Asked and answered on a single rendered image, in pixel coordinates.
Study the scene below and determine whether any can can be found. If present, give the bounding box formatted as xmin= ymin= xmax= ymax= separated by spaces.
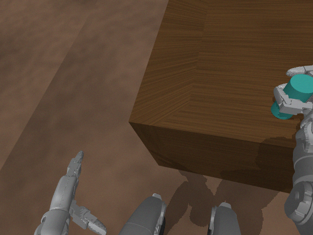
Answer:
xmin=271 ymin=74 xmax=313 ymax=119

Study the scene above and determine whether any right robot hand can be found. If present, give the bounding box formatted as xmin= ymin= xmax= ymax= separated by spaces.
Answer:
xmin=273 ymin=65 xmax=313 ymax=118

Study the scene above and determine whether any right robot arm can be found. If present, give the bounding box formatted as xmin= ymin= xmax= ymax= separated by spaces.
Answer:
xmin=284 ymin=114 xmax=313 ymax=235

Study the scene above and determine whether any left robot hand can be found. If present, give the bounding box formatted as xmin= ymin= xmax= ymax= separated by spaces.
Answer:
xmin=49 ymin=150 xmax=107 ymax=235

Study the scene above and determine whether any left robot arm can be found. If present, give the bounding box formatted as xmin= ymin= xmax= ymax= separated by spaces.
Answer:
xmin=34 ymin=210 xmax=70 ymax=235

